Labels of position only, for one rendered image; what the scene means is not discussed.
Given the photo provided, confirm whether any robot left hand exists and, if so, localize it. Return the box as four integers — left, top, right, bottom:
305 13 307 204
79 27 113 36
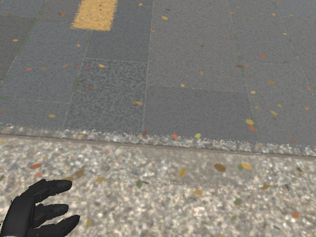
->
0 179 80 237

